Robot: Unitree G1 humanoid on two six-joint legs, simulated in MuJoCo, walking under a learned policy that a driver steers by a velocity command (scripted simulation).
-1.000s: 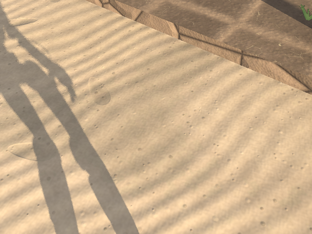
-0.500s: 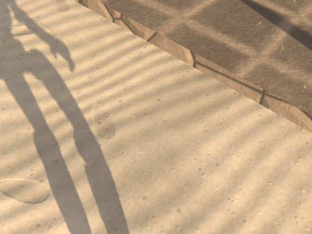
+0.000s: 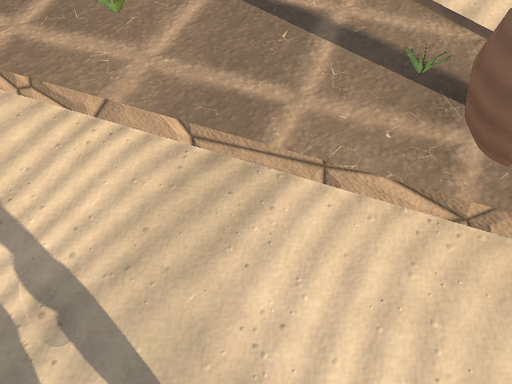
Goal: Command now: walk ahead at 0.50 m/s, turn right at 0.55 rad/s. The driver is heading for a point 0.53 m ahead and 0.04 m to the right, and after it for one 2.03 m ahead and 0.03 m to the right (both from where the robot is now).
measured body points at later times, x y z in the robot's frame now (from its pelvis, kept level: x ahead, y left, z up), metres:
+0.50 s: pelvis +0.28 +0.02 +0.00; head +0.32 +0.02 +0.45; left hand +0.33 +0.31 -0.13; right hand +0.42 -0.26 -0.08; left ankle +0.40 +0.10 -0.72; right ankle +0.08 -0.04 -0.68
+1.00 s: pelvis +0.52 -0.07 +0.01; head +0.55 -0.08 +0.46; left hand +0.78 +0.10 -0.08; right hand +0.42 -0.31 -0.13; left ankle +0.41 +0.09 -0.68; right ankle +0.58 -0.18 -0.72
